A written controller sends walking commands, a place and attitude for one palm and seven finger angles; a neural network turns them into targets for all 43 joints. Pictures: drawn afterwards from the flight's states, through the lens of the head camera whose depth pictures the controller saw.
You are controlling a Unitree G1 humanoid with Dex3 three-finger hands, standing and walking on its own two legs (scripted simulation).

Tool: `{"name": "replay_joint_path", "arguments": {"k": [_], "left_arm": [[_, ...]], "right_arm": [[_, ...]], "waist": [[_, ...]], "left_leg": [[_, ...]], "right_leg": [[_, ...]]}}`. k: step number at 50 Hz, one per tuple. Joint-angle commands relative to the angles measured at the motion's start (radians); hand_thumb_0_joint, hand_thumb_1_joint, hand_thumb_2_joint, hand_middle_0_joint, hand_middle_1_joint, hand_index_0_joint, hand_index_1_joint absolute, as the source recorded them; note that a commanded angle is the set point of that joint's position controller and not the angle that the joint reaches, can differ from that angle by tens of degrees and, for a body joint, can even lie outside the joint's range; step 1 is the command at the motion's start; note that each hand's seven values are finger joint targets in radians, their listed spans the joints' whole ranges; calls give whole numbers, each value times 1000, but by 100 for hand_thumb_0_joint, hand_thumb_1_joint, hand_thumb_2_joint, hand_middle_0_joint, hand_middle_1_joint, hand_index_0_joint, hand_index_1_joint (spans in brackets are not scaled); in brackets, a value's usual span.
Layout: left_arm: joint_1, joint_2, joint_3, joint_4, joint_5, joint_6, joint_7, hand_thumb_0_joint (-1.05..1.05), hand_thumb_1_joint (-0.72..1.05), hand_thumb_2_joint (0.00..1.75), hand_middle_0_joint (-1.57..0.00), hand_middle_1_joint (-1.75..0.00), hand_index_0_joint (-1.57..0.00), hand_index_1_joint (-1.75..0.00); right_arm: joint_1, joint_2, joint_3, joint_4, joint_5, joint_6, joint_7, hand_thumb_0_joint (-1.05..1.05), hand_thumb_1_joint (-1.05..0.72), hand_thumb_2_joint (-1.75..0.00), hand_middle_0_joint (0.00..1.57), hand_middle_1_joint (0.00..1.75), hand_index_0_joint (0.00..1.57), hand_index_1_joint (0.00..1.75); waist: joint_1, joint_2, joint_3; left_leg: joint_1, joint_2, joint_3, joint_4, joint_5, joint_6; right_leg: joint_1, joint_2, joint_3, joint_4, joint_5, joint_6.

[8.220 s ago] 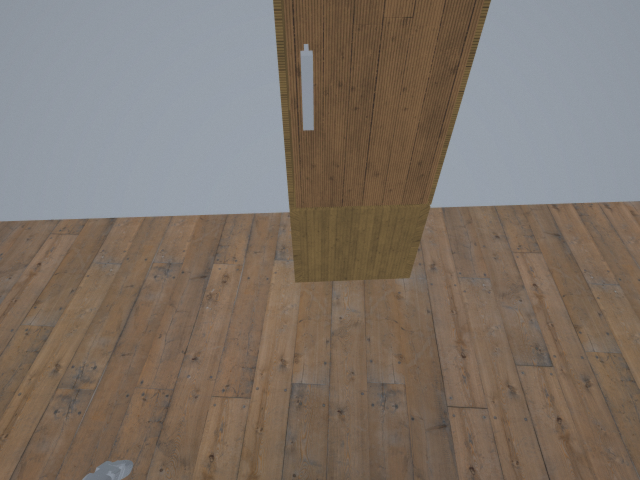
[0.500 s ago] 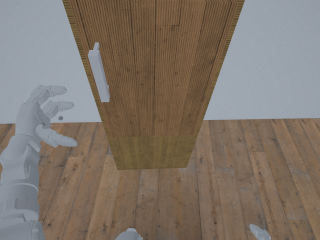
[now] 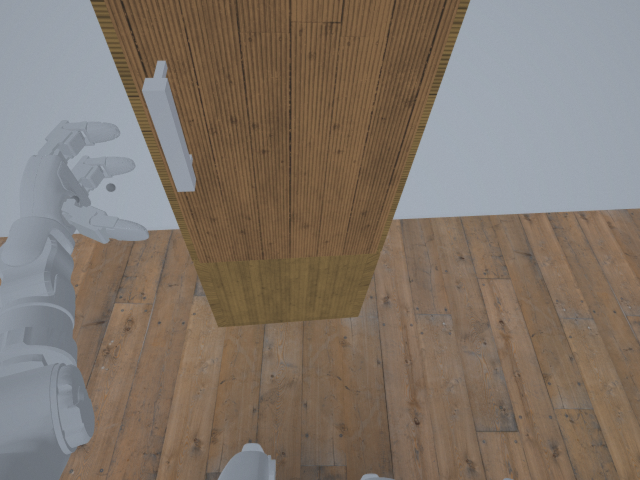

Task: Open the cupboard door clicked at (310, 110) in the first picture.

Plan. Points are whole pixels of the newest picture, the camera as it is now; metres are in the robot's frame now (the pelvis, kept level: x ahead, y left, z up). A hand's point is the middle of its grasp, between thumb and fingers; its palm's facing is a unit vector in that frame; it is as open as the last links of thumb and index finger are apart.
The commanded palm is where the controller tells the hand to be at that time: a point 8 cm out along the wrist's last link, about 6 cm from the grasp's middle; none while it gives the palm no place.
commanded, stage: move the hooked fingers beside the handle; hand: left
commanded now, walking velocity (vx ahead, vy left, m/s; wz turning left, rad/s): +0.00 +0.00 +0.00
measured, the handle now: (174, 130) +0.55 +0.21 +0.10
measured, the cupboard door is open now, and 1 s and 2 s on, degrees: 0 0 0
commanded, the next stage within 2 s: slide the fingers in behind the handle in 1.22 s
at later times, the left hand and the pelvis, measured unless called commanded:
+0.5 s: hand (127, 151) +0.50 +0.26 +0.10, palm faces +0.08 -1.00 +0.01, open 14.0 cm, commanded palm +0.47 +0.31 +0.10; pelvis +0.01 +0.00 -0.01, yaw -2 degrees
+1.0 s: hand (126, 162) +0.48 +0.26 +0.10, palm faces +0.09 -1.00 +0.01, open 14.0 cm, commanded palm +0.46 +0.30 +0.09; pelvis +0.01 +0.00 -0.01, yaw -1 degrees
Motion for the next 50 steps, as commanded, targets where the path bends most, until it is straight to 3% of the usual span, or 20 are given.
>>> {"name": "replay_joint_path", "arguments": {"k": [1,5,9,10,12,15,16,20,22,26,27,29,34,36,37,39,40,43,48,50], "left_arm": [[-460,350,84,-118,1,-57,6,0,-50,30,-30,-120,-30,-120],[-534,348,68,-108,21,-87,11,0,-50,30,-30,-120,-30,-120],[-598,404,90,-43,27,-89,3,0,-50,30,-30,-120,-30,-120],[-592,425,99,-26,37,-87,-1,0,-50,30,-30,-120,-30,-120],[-625,392,61,-29,43,-85,-8,0,-50,30,-30,-120,-30,-120],[-593,451,114,-1,46,-82,-7,0,-50,30,-30,-120,-30,-120],[-611,411,74,12,47,-75,-9,0,-50,30,-30,-120,-30,-120],[-651,435,92,10,56,-75,2,0,-50,30,-30,-120,-30,-120],[-652,412,74,7,64,-72,9,0,-50,30,-30,-120,-30,-120],[-559,457,137,-40,59,-82,15,0,-50,30,-30,-120,-30,-120],[-535,435,125,-35,58,-76,11,0,-50,30,-30,-120,-30,-120],[-528,461,146,-50,54,-75,9,0,-50,30,-30,-120,-30,-120],[-564,439,134,-108,44,-88,14,0,-50,30,-30,-120,-30,-120],[-541,392,105,-132,42,-98,13,0,-50,30,-30,-120,-30,-120],[-537,379,96,-119,38,-96,13,0,-50,30,-30,-120,-30,-120],[-560,318,52,-118,29,-90,12,0,-50,30,-30,-120,-30,-120],[-551,352,77,-94,31,-84,13,0,-50,30,-30,-120,-30,-120],[-567,306,33,-86,35,-70,15,0,-50,30,-30,-120,-30,-120],[-574,317,46,-69,40,-83,43,0,-50,30,-30,-120,-30,-120],[-606,359,73,-68,49,-96,50,0,-50,30,-30,-120,-30,-120]], "right_arm": [[88,-181,-65,-83,-1,-16,-12,0,-90,-90,20,30,20,30],[105,-177,-65,-75,-6,-6,-7,0,-90,-90,20,30,20,30],[135,-188,-64,-60,-11,6,-11,0,-90,-90,20,30,20,30],[139,-190,-65,-61,-9,10,-11,0,-90,-90,20,30,20,30],[147,-186,-65,-57,-12,16,-8,0,-90,-90,20,30,20,30],[168,-194,-66,-59,-17,29,-5,0,-90,-90,20,30,20,30],[168,-190,-64,-59,-15,33,-3,0,-90,-90,20,30,20,30],[192,-197,-68,-54,-20,44,-3,0,-90,-90,20,30,20,30],[199,-192,-68,-55,-24,48,2,0,-90,-90,20,30,20,30],[204,-192,-73,-70,-28,63,10,0,-90,-90,20,30,20,30],[199,-189,-72,-78,-25,66,14,0,-90,-90,20,30,20,30],[201,-191,-71,-82,-24,73,14,0,-90,-90,20,30,20,30],[187,-188,-74,-85,-21,77,13,0,-90,-90,20,30,20,30],[177,-181,-76,-86,-19,74,16,0,-90,-90,20,30,20,30],[175,-184,-76,-81,-18,74,15,0,-90,-90,20,30,20,30],[172,-177,-75,-78,-18,69,15,0,-90,-90,20,30,20,30],[171,-186,-77,-70,-17,71,13,0,-90,-90,20,30,20,30],[160,-180,-73,-73,-17,68,14,0,-90,-90,20,30,20,30],[146,-179,-68,-80,-19,62,16,0,-90,-90,20,30,20,30],[147,-183,-67,-77,-20,61,14,0,-90,-90,20,30,20,30]], "waist": [[-18,64,-333],[-34,130,-372],[-52,95,-379],[-47,116,-403],[-58,167,-401],[-43,147,-432],[-61,148,-407],[-70,132,-436],[-69,170,-437],[-31,163,-507],[-30,160,-485],[-26,164,-470],[-43,159,-439],[-38,208,-462],[-48,175,-435],[-62,173,-414],[-53,152,-414],[-62,161,-382],[-54,134,-388],[-55,124,-413]], "left_leg": [[379,-5,-23,-83,149,33],[414,0,-26,-60,173,28],[363,1,-26,-40,166,35],[374,3,-25,-38,180,33],[397,4,-27,-30,199,29],[399,10,-33,-23,238,28],[387,9,-31,-23,218,29],[402,14,-36,-11,253,30],[422,14,-40,-12,261,26],[446,14,-30,-6,347,25],[432,11,-22,-7,341,26],[416,9,-20,-7,342,28],[434,11,-25,-13,326,29],[488,13,-32,-17,334,20],[486,17,-39,-24,318,20],[481,12,-37,-20,308,26],[475,15,-44,-28,291,22],[465,12,-45,-35,264,22],[437,6,-43,-34,227,23],[426,5,-40,-25,235,26]], "right_leg": [[-90,15,0,-124,222,-14],[-132,20,1,-108,224,-16],[-126,21,6,-100,224,-14],[-132,21,8,-95,236,-12],[-166,21,4,-91,238,-14],[-160,26,-2,-78,261,-16],[-178,27,-3,-82,244,-13],[-185,30,-5,-77,268,-12],[-206,32,-11,-75,257,-15],[-141,37,-12,-61,337,-18],[-138,39,-14,-65,343,-16],[-124,41,-12,-62,354,-19],[-142,44,-15,-70,334,-19],[-168,44,-20,-73,315,-22],[-179,45,-24,-79,296,-22],[-187,44,-23,-83,296,-22],[-188,41,-24,-85,282,-21],[-200,36,-26,-91,260,-22],[-182,32,-20,-89,241,-20],[-166,30,-13,-81,260,-18]]}}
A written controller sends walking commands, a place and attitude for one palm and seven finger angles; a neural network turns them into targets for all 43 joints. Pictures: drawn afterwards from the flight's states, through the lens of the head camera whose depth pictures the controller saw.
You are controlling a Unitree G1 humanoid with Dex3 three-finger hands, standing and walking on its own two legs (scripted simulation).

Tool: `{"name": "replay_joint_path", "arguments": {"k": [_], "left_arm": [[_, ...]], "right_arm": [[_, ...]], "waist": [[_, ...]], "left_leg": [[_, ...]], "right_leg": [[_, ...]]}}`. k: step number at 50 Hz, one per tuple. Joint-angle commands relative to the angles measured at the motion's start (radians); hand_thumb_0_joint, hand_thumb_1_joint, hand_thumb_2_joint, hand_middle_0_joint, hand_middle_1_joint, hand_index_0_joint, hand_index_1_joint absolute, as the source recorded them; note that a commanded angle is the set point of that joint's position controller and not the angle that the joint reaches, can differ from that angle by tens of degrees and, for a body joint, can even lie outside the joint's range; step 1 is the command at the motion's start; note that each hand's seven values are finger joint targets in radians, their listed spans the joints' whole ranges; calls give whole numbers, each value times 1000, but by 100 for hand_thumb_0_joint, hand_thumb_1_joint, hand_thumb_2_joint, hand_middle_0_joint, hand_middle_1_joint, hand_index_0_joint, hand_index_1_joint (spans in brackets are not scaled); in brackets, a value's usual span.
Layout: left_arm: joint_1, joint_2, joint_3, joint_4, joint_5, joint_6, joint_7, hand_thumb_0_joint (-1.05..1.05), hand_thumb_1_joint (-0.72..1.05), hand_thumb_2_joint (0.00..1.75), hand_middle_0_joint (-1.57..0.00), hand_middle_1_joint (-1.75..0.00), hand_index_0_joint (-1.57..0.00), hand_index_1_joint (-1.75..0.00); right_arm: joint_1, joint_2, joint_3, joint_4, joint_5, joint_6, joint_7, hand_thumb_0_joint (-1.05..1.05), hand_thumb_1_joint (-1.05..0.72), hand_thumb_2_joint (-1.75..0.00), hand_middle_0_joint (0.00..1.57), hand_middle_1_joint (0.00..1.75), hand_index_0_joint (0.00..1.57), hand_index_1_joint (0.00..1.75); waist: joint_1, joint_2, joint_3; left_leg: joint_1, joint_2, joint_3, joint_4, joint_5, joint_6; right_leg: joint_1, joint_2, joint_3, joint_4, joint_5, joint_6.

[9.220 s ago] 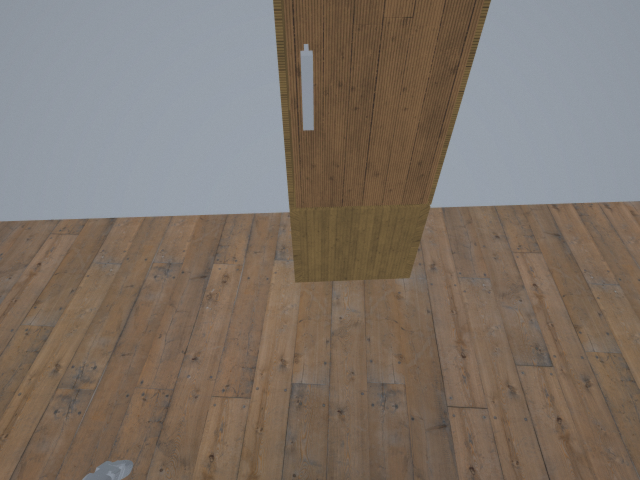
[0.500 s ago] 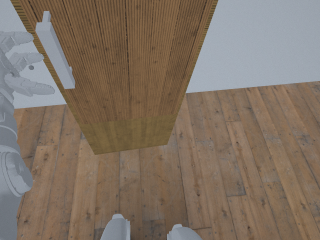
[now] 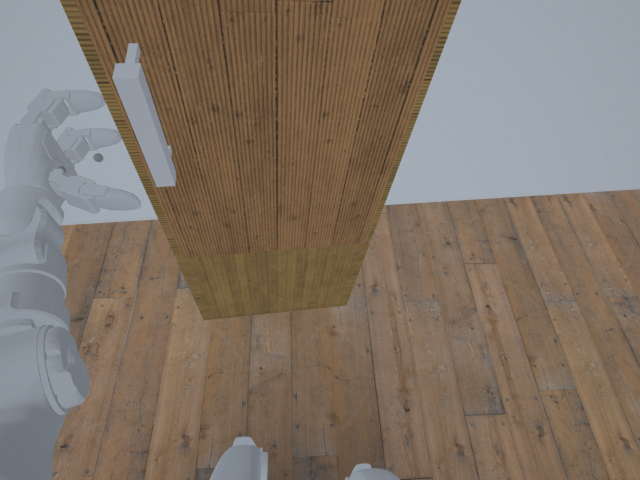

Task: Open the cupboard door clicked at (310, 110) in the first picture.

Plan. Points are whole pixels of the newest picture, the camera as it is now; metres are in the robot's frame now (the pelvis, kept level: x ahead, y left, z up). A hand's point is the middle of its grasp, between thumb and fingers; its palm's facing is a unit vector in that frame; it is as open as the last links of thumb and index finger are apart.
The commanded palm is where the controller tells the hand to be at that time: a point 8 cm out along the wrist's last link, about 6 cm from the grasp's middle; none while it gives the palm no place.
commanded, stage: move the hooked fingers beside the handle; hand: left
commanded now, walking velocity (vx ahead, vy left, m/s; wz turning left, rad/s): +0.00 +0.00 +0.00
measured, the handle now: (151, 121) +0.54 +0.21 +0.11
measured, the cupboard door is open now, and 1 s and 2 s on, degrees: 0 0 0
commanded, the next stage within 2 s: slide the fingers in behind the handle in 0.22 s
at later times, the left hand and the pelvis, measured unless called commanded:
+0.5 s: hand (110, 151) +0.48 +0.25 +0.11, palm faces +0.08 -1.00 +0.01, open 14.0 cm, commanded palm +0.46 +0.29 +0.10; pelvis -0.01 +0.00 +0.00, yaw -1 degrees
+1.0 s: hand (133, 153) +0.48 +0.22 +0.11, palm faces +0.09 -1.00 +0.01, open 14.0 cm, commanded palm +0.46 +0.26 +0.10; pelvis +0.00 +0.00 +0.00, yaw +0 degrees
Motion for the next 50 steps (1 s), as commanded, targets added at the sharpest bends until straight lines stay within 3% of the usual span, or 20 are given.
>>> {"name": "replay_joint_path", "arguments": {"k": [1,6,9,11,15,16,17,21,23,25,27,29,31,33,35,38,43,45,47,50], "left_arm": [[-439,334,73,-209,-5,-80,19,0,-50,30,-30,-120,-30,-120],[-454,325,47,-176,-1,-82,5,0,-50,30,-30,-120,-30,-120],[-490,317,33,-141,-9,-74,-5,0,-50,30,-30,-120,-30,-120],[-517,332,29,-149,-6,-75,-11,0,-50,30,-30,-120,-30,-120],[-494,350,57,-159,-13,-82,-19,0,-50,30,-30,-120,-30,-120],[-483,360,60,-153,-12,-77,-20,0,-50,30,-30,-120,-30,-120],[-497,322,27,-158,-10,-72,-23,0,-50,30,-30,-120,-30,-120],[-480,293,19,-162,-15,-57,-7,0,-50,30,-30,-120,-30,-120],[-480,318,48,-201,-9,-60,9,0,-50,30,-30,-120,-30,-120],[-454,290,41,-224,-7,-68,25,0,-50,30,-30,-120,-30,-120],[-445,289,44,-202,-6,-62,40,0,-50,30,-30,-120,-30,-120],[-447,328,75,-214,1,-67,53,0,-50,30,-30,-120,-30,-120],[-462,299,47,-210,11,-68,61,0,-50,30,-30,-120,-30,-120],[-437,289,52,-252,9,-79,65,0,-50,30,-30,-120,-30,-120],[-433,279,57,-265,2,-88,67,0,-50,30,-30,-120,-30,-120],[-420,228,15,-218,-1,-66,63,0,-50,30,-30,-120,-30,-120],[-462,211,4,-237,-2,-68,80,0,-50,30,-30,-120,-30,-120],[-451,183,-4,-271,-1,-85,88,0,-50,30,-30,-120,-30,-120],[-459,117,-50,-262,-5,-83,95,0,-50,30,-30,-120,-30,-120],[-464,147,-30,-226,1,-71,110,0,-50,30,-30,-120,-30,-120]], "right_arm": [[139,-191,-70,-61,0,-21,-13,0,-90,-90,20,30,20,30],[135,-190,-65,-63,5,-20,-16,0,-90,-90,20,30,20,30],[140,-192,-62,-61,4,-22,-20,0,-90,-90,20,30,20,30],[144,-197,-63,-53,5,-24,-24,0,-90,-90,20,30,20,30],[160,-196,-67,-43,2,-28,-23,0,-90,-90,20,30,20,30],[162,-196,-67,-43,3,-25,-24,0,-90,-90,20,30,20,30],[160,-192,-66,-42,3,-26,-21,0,-90,-90,20,30,20,30],[171,-193,-70,-40,0,-24,-17,0,-90,-90,20,30,20,30],[175,-194,-74,-42,-3,-24,-13,0,-90,-90,20,30,20,30],[173,-188,-75,-46,-4,-24,-7,0,-90,-90,20,30,20,30],[174,-187,-74,-46,-3,-21,-4,0,-90,-90,20,30,20,30],[178,-191,-72,-49,-5,-19,-5,0,-90,-90,20,30,20,30],[172,-185,-73,-49,-4,-19,-3,0,-90,-90,20,30,20,30],[169,-183,-76,-57,-6,-21,1,0,-90,-90,20,30,20,30],[167,-181,-80,-54,-5,-20,3,0,-90,-90,20,30,20,30],[160,-180,-78,-57,-2,-17,6,0,-90,-90,20,30,20,30],[156,-177,-76,-55,-4,-20,5,0,-90,-90,20,30,20,30],[155,-173,-80,-55,-6,-23,8,0,-90,-90,20,30,20,30],[148,-166,-79,-52,-6,-26,15,0,-90,-90,20,30,20,30],[145,-173,-78,-48,-5,-25,14,0,-90,-90,20,30,20,30]], "waist": [[-6,135,-405],[-19,145,-370],[-40,109,-336],[-43,143,-365],[-25,149,-429],[-24,158,-420],[-32,170,-405],[-34,140,-393],[-15,171,-421],[-10,176,-443],[-18,126,-401],[-7,139,-407],[-22,137,-387],[-4,170,-433],[-9,152,-451],[-22,110,-372],[-28,107,-376],[-15,136,-428],[-28,142,-392],[-29,104,-379]], "left_leg": [[511,-3,-29,-76,276,22],[484,-4,-25,-76,241,22],[440,-6,-27,-75,189,29],[464,-1,-32,-75,194,26],[485,-1,-28,-60,248,26],[476,0,-26,-60,246,25],[479,0,-27,-64,236,25],[484,2,-33,-70,241,27],[504,2,-34,-71,260,22],[524,1,-31,-68,292,21],[483,-1,-25,-70,264,26],[465,-5,-21,-70,263,27],[474,-1,-21,-74,254,24],[513,-1,-20,-71,294,21],[527,0,-18,-61,326,22],[481,-2,-18,-74,264,24],[485,-3,-23,-74,259,24],[539,-3,-29,-68,307,19],[545,-4,-32,-67,295,18],[499,-6,-29,-69,263,21]], "right_leg": [[-81,19,-6,-105,288,-23],[-94,20,-4,-111,268,-21],[-103,20,0,-119,231,-18],[-122,17,2,-117,225,-17],[-94,21,3,-105,269,-19],[-96,20,3,-105,269,-19],[-111,21,-1,-107,257,-18],[-119,24,-8,-111,255,-19],[-109,24,-10,-104,262,-23],[-101,26,-12,-100,285,-23],[-87,28,-9,-107,282,-18],[-66,26,-5,-103,290,-22],[-86,25,-7,-106,282,-18],[-73,27,-7,-99,308,-23],[-65,29,-6,-94,341,-21],[-81,28,-11,-108,301,-17],[-82,25,-9,-106,297,-18],[-88,25,-11,-96,316,-23],[-113,26,-16,-102,302,-23],[-99,23,-11,-101,296,-20]]}}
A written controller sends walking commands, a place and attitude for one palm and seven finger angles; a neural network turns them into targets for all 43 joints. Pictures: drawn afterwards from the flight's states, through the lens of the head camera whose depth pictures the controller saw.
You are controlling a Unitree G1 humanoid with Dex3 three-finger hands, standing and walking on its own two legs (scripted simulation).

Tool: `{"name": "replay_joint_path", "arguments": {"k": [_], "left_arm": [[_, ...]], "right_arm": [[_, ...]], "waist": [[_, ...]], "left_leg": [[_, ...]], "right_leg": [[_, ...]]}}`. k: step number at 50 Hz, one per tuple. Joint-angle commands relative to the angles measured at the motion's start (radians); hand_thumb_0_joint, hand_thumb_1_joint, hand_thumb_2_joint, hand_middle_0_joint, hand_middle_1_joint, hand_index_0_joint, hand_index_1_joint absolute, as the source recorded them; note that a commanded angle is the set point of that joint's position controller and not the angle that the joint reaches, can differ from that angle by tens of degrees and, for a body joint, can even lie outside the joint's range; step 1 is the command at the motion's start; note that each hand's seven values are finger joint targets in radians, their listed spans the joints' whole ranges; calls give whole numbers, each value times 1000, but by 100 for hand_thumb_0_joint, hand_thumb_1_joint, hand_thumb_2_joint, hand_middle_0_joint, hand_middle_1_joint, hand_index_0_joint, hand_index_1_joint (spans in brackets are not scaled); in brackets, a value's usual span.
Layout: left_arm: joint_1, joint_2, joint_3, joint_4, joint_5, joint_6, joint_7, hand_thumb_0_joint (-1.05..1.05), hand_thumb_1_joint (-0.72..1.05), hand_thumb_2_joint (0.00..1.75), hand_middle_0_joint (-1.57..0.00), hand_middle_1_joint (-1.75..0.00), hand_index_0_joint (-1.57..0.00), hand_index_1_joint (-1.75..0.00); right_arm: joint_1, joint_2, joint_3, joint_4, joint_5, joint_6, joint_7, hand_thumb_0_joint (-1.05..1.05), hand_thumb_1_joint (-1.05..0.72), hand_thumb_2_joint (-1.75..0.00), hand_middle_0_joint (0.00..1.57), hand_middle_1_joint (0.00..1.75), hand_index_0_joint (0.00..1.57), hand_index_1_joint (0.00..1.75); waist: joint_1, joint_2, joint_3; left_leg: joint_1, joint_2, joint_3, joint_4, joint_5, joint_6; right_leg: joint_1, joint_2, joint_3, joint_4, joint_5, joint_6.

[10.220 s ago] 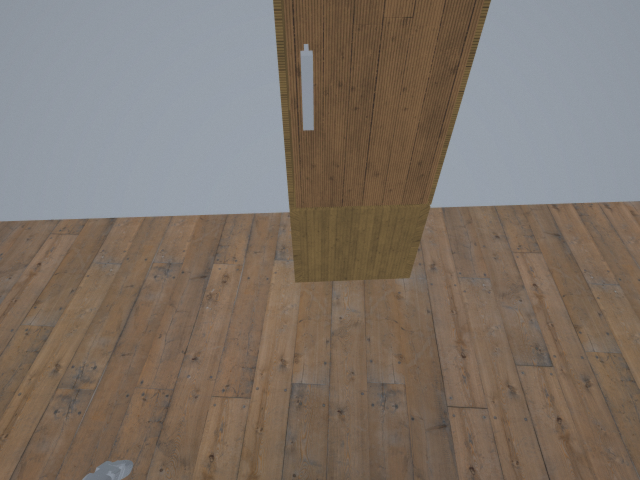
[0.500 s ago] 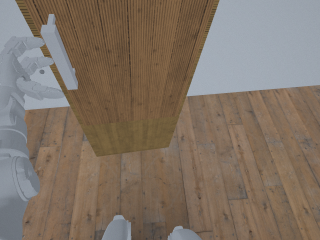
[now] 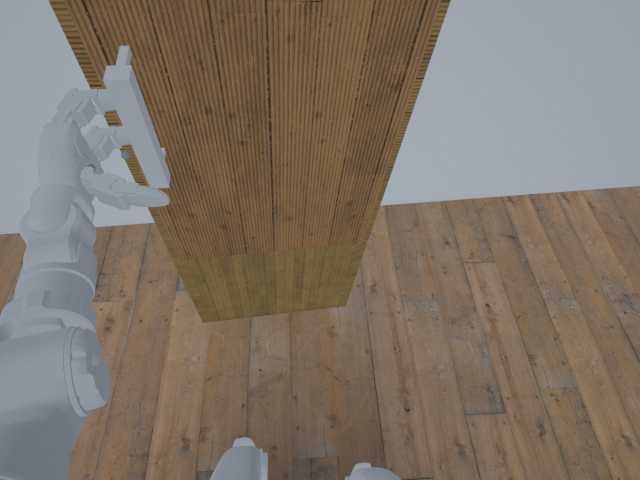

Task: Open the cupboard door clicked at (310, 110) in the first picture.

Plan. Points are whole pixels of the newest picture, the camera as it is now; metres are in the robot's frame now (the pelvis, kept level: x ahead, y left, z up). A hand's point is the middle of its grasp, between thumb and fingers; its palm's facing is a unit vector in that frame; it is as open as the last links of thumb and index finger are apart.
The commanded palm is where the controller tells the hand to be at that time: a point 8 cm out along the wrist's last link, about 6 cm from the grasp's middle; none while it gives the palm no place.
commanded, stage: slide the fingers in behind the handle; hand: left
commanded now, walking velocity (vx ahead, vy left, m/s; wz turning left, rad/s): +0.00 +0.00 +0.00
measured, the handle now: (143, 123) +0.54 +0.22 +0.11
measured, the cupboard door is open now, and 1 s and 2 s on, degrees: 0 0 1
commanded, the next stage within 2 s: close the thumb around the handle in 0.92 s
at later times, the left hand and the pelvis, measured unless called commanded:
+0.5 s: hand (159, 151) +0.49 +0.19 +0.10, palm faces +0.11 -0.99 +0.01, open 14.0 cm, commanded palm +0.46 +0.23 +0.10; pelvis +0.00 -0.01 +0.00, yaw +0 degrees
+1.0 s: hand (162, 152) +0.49 +0.18 +0.11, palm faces +0.12 -0.99 +0.00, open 14.0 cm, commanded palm +0.46 +0.22 +0.10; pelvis +0.00 -0.01 +0.00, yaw +0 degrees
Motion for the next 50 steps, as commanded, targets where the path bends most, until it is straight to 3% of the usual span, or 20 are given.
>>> {"name": "replay_joint_path", "arguments": {"k": [1,3,8,10,11,13,16,23,25,27,30,31,33,35,37,38,41,45,47,50], "left_arm": [[-472,232,22,-189,-3,-51,23,0,-50,30,-30,-120,-30,-120],[-494,222,3,-194,8,-51,34,0,-50,30,-30,-120,-30,-120],[-512,221,18,-219,14,-82,61,0,-50,30,-30,-120,-30,-120],[-493,229,26,-198,16,-83,65,0,-50,30,-30,-120,-30,-120],[-486,200,1,-196,17,-77,63,0,-50,30,-30,-120,-30,-120],[-487,197,-2,-180,20,-64,66,0,-50,30,-30,-120,-30,-120],[-471,193,12,-194,12,-63,78,0,-50,30,-30,-120,-30,-120],[-502,214,17,-172,28,-70,95,0,-50,30,-30,-120,-30,-120],[-502,185,0,-213,29,-85,98,0,-50,30,-30,-120,-30,-120],[-496,164,-5,-229,26,-91,104,0,-50,30,-30,-120,-30,-120],[-463,157,-3,-211,23,-85,111,0,-50,30,-30,-120,-30,-120],[-481,119,-44,-215,25,-82,109,0,-50,30,-30,-120,-30,-120],[-484,151,-18,-216,24,-81,114,0,-50,30,-30,-120,-30,-120],[-505,126,-41,-236,29,-90,114,0,-50,30,-30,-120,-30,-120],[-504,110,-49,-214,25,-85,118,0,-50,30,-30,-120,-30,-120],[-512,138,-30,-204,25,-84,119,0,-50,30,-30,-120,-30,-120],[-494,149,-21,-205,27,-88,114,0,-50,30,-30,-120,-30,-120],[-516,121,-44,-205,22,-90,110,0,-50,30,-30,-120,-30,-120],[-510,153,-21,-208,23,-89,111,0,-50,30,-30,-120,-30,-120],[-504,109,-48,-228,20,-93,110,0,-50,30,-30,-120,-30,-120]], "right_arm": [[128,-182,-67,-61,0,-21,-7,0,-90,-90,20,30,20,30],[122,-179,-64,-64,1,-22,-7,0,-90,-90,20,30,20,30],[125,-176,-68,-58,-6,-32,-3,0,-90,-90,20,30,20,30],[129,-178,-67,-56,-6,-31,-2,0,-90,-90,20,30,20,30],[126,-174,-66,-62,-6,-29,1,0,-90,-90,20,30,20,30],[130,-176,-67,-60,-5,-26,3,0,-90,-90,20,30,20,30],[133,-174,-69,-65,-7,-25,4,0,-90,-90,20,30,20,30],[145,-174,-67,-55,-9,-25,5,0,-90,-90,20,30,20,30],[139,-167,-70,-59,-9,-27,7,0,-90,-90,20,30,20,30],[145,-167,-76,-54,-12,-28,10,0,-90,-90,20,30,20,30],[144,-170,-76,-52,-9,-26,13,0,-90,-90,20,30,20,30],[139,-166,-73,-55,-9,-26,14,0,-90,-90,20,30,20,30],[142,-171,-76,-50,-8,-26,14,0,-90,-90,20,30,20,30],[137,-168,-77,-49,-8,-28,13,0,-90,-90,20,30,20,30],[137,-168,-76,-46,-9,-28,14,0,-90,-90,20,30,20,30],[139,-171,-75,-42,-11,-28,12,0,-90,-90,20,30,20,30],[138,-169,-76,-43,-9,-28,11,0,-90,-90,20,30,20,30],[130,-166,-73,-43,-7,-30,12,0,-90,-90,20,30,20,30],[133,-170,-74,-44,-8,-28,10,0,-90,-90,20,30,20,30],[127,-164,-76,-46,-7,-30,14,0,-90,-90,20,30,20,30]], "waist": [[-25,92,-373],[-29,125,-357],[-21,134,-415],[-18,105,-427],[-21,127,-415],[-27,103,-386],[-17,94,-416],[-31,73,-376],[-20,126,-421],[-21,120,-437],[-19,92,-420],[-31,106,-392],[-25,85,-398],[-33,102,-416],[-39,92,-382],[-37,69,-384],[-29,80,-415],[-36,97,-399],[-31,81,-406],[-30,115,-428]], "left_leg": [[489,-11,-29,-79,252,28],[490,-12,-30,-81,229,27],[525,-9,-34,-73,260,22],[507,-10,-31,-70,269,24],[502,-13,-26,-70,266,24],[487,-12,-25,-73,250,25],[488,-14,-20,-72,267,27],[433,-16,-13,-72,225,31],[478,-17,-12,-67,259,27],[513,-12,-19,-64,286,24],[502,-13,-17,-68,286,25],[494,-15,-16,-71,270,25],[482,-17,-18,-73,251,26],[507,-17,-19,-69,262,26],[498,-17,-21,-72,244,27],[475,-18,-20,-71,236,29],[484,-21,-13,-65,269,30],[496,-20,-17,-62,260,29],[487,-19,-17,-65,265,29],[525,-20,-18,-57,297,26]], "right_leg": [[-85,17,-12,-122,293,-13],[-106,16,-9,-125,267,-16],[-98,18,-11,-114,279,-18],[-80,18,-8,-108,299,-16],[-83,18,-9,-109,301,-16],[-86,19,-10,-116,293,-14],[-63,20,-9,-114,315,-13],[-57,17,1,-119,304,-9],[-62,17,1,-109,322,-13],[-72,21,-6,-107,330,-15],[-71,22,-8,-110,333,-14],[-81,21,-8,-114,325,-14],[-65,21,-6,-118,316,-14],[-81,19,-6,-114,320,-14],[-96,20,-8,-123,303,-13],[-77,19,-3,-123,307,-12],[-56,16,2,-116,347,-12],[-84,17,-1,-117,330,-12],[-65,17,0,-115,339,-12],[-80,18,-3,-108,356,-14]]}}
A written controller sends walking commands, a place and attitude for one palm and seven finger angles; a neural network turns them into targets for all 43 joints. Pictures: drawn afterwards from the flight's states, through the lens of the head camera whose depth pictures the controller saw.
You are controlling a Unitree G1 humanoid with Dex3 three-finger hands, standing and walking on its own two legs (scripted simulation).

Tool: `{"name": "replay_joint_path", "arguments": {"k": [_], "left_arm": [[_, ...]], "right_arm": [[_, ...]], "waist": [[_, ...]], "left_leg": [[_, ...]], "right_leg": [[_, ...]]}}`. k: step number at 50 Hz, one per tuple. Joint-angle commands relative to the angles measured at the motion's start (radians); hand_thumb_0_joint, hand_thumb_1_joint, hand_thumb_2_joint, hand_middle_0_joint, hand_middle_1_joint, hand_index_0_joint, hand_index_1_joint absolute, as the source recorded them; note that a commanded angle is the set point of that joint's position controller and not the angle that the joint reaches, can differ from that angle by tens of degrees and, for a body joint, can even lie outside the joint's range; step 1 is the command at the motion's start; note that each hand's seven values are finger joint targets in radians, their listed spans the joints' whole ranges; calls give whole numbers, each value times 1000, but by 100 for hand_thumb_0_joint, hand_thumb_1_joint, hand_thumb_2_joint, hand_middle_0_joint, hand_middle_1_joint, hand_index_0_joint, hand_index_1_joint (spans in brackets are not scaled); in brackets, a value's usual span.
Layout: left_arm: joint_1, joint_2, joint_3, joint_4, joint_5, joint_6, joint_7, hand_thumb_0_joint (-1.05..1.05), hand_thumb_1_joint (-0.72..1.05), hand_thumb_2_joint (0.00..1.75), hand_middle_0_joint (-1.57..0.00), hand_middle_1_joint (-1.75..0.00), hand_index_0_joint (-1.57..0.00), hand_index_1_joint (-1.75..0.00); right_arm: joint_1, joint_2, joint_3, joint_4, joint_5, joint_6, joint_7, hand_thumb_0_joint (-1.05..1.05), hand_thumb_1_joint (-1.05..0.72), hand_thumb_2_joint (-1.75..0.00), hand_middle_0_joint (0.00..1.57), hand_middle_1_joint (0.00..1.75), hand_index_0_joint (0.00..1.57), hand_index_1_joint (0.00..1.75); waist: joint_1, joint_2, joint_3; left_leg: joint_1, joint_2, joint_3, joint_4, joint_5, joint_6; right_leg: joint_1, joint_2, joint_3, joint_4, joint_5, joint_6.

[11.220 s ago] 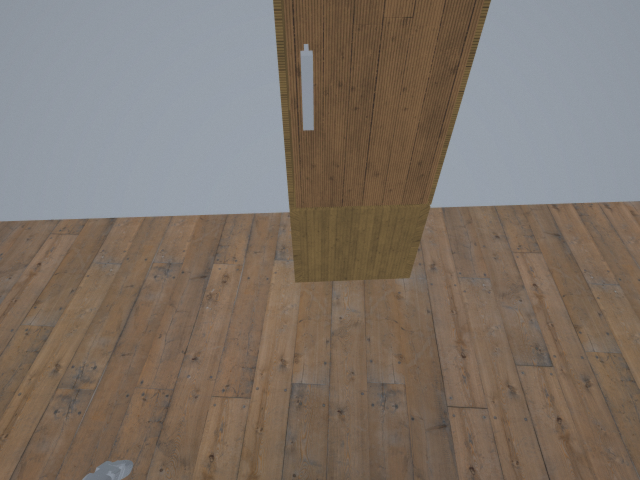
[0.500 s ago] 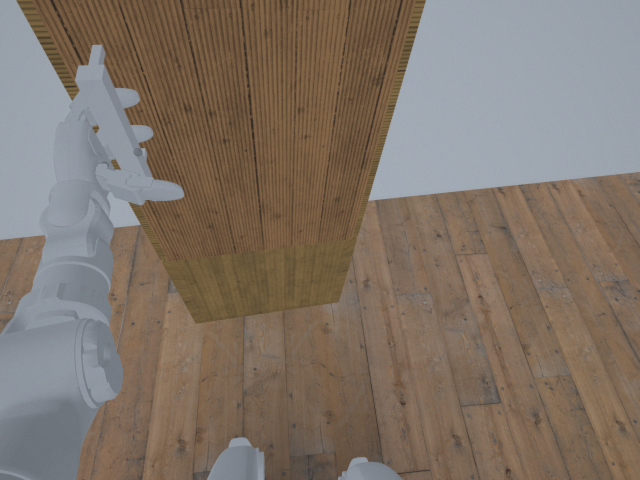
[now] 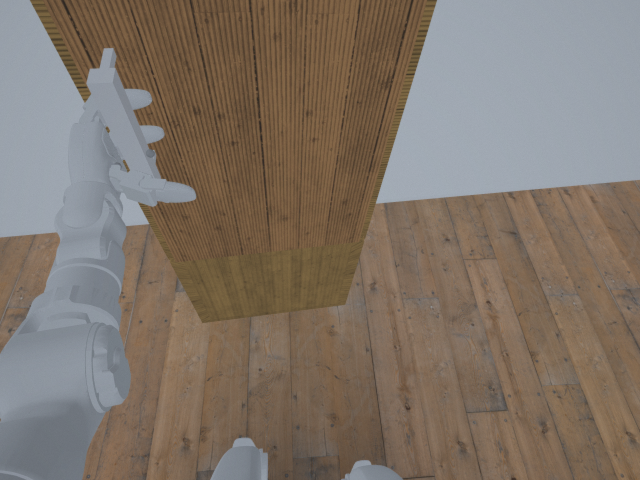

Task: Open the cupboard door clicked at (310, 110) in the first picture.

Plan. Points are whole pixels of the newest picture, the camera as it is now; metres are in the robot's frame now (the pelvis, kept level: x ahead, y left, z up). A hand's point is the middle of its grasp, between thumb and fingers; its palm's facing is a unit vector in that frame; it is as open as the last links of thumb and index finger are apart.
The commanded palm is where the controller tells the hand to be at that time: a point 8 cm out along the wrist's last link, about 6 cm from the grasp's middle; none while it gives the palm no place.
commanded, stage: close the thumb around the handle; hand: left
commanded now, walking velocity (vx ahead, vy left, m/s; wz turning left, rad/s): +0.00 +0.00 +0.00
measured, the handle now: (131, 125) +0.54 +0.22 +0.11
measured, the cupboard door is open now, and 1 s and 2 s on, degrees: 0 1 40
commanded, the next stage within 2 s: pull the door open along its arc in 0.72 s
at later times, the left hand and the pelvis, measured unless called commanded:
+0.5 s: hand (148, 154) +0.49 +0.19 +0.11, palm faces +0.12 -0.99 +0.00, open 8.0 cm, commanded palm +0.46 +0.23 +0.10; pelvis +0.00 +0.00 +0.00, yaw +0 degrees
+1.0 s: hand (148, 154) +0.49 +0.19 +0.11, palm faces +0.11 -0.99 +0.01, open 5.9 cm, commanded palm +0.44 +0.24 +0.10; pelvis +0.00 +0.00 +0.00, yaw -1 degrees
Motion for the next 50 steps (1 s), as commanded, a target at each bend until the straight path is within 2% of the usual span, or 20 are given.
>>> {"name": "replay_joint_path", "arguments": {"k": [1,2,4,8,11,13,14,15,18,19,21,24,26,28,31,38,39,41,42,50], "left_arm": [[-459,184,2,-257,-5,-76,-5,0,-50,30,-30,-120,-30,-120],[-456,162,-13,-243,-9,-71,-6,0,-44,32,-30,-121,-30,-121],[-462,210,28,-239,-11,-71,-2,0,-33,37,-31,-122,-31,-122],[-442,228,37,-239,-7,-66,-11,0,-11,47,-33,-124,-33,-124],[-437,210,27,-261,-11,-71,-12,0,6,54,-34,-126,-34,-126],[-399,208,36,-249,-18,-65,-14,0,17,59,-35,-127,-35,-127],[-418,220,37,-255,-16,-70,-13,0,23,61,-35,-128,-35,-128],[-443,195,11,-253,-10,-70,-12,0,28,64,-36,-128,-36,-128],[-433,189,11,-252,-8,-70,-7,0,45,71,-37,-130,-37,-130],[-449,169,-2,-266,-13,-74,-6,0,51,73,-37,-131,-37,-131],[-445,196,13,-239,-7,-71,-3,0,62,78,-38,-132,-38,-132],[-460,163,-5,-252,-5,-77,0,0,79,85,-39,-134,-39,-134],[-475,196,11,-230,-1,-74,4,0,90,90,-40,-135,-40,-135],[-476,178,-2,-215,-2,-70,1,0,90,90,-40,-135,-40,-135],[-479,221,29,-225,-2,-74,-1,0,90,90,-40,-135,-40,-135],[-440,235,38,-207,-5,-63,-16,0,90,90,-40,-135,-40,-135],[-462,224,33,-224,-8,-68,-15,0,90,90,-40,-135,-40,-135],[-449,226,35,-216,-10,-64,-15,0,90,90,-40,-135,-40,-135],[-472,252,51,-216,-8,-64,-13,0,90,90,-40,-135,-40,-135],[-240,182,40,-331,-42,-57,-25,0,90,90,-40,-135,-40,-135]], "right_arm": [[129,-167,-64,-66,2,-21,-5,0,-90,-90,20,30,20,30],[124,-165,-63,-68,3,-21,-4,0,-90,-90,20,30,20,30],[133,-171,-63,-65,1,-19,-7,0,-90,-90,20,30,20,30],[124,-169,-61,-72,5,-16,-9,0,-90,-90,20,30,20,30],[123,-165,-62,-73,5,-14,-7,0,-90,-90,20,30,20,30],[121,-166,-62,-78,6,-14,-5,0,-90,-90,20,30,20,30],[124,-169,-61,-78,5,-13,-7,0,-90,-90,20,30,20,30],[119,-165,-60,-73,7,-13,-8,0,-90,-90,20,30,20,30],[121,-166,-63,-71,5,-14,-6,0,-90,-90,20,30,20,30],[123,-165,-63,-71,2,-17,-5,0,-90,-90,20,30,20,30],[124,-170,-63,-67,4,-15,-8,0,-90,-90,20,30,20,30],[128,-165,-64,-67,0,-20,-5,0,-90,-90,20,30,20,30],[130,-171,-65,-56,1,-18,-7,0,-90,-90,20,30,20,30],[127,-169,-62,-60,1,-19,-7,0,-90,-90,20,30,20,30],[129,-172,-62,-61,1,-20,-11,0,-90,-90,20,30,20,30],[129,-172,-59,-73,4,-15,-11,0,-90,-90,20,30,20,30],[132,-171,-59,-70,1,-16,-11,0,-90,-90,20,30,20,30],[130,-172,-59,-72,2,-13,-12,0,-90,-90,20,30,20,30],[133,-175,-59,-70,3,-13,-13,0,-90,-90,20,30,20,30],[103,-165,-66,-113,11,-9,-1,0,-90,-90,20,30,20,30]], "waist": [[-16,108,-430],[-26,88,-412],[-24,50,-408],[-9,79,-412],[-9,104,-420],[-2,69,-412],[-11,69,-402],[-21,72,-394],[-12,97,-393],[-25,90,-395],[-22,72,-386],[-21,98,-399],[-28,70,-392],[-32,66,-372],[-24,73,-412],[-12,79,-397],[-23,85,-401],[-20,79,-395],[-20,74,-392],[36,66,-440]], "left_leg": [[531,-19,-17,-60,303,38],[521,-20,-12,-60,292,41],[488,-23,-11,-58,281,45],[486,-25,-5,-64,286,42],[515,-21,-7,-62,308,40],[496,-23,-3,-66,295,41],[490,-23,-7,-65,293,43],[496,-21,-7,-66,291,42],[515,-19,-14,-72,280,36],[520,-22,-14,-67,283,41],[499,-20,-15,-71,269,40],[524,-22,-21,-69,276,39],[510,-16,-24,-71,256,38],[490,-20,-19,-75,229,41],[488,-21,-14,-69,245,43],[467,-23,-7,-73,249,41],[483,-22,-9,-68,266,43],[477,-20,-7,-71,263,41],[469,-19,-10,-71,251,41],[505,-26,10,-83,328,40]], "right_leg": [[-56,17,-1,-127,368,-4],[-59,18,0,-133,370,0],[-32,18,4,-133,377,2],[-18,16,6,-132,387,0],[-33,17,2,-129,390,-1],[-13,19,1,-135,392,1],[-18,19,2,-132,386,-2],[-35,18,3,-132,386,2],[-52,18,-4,-135,352,-4],[-56,20,-3,-136,356,-2],[-52,17,1,-138,349,0],[-67,19,-5,-134,336,-5],[-73,17,-4,-137,320,-2],[-73,17,-1,-146,305,0],[-47,15,6,-140,327,1],[-27,16,5,-140,340,0],[-37,18,3,-136,350,-1],[-37,17,3,-139,350,2],[-39,17,4,-140,338,3],[43,22,-3,-136,432,-1]]}}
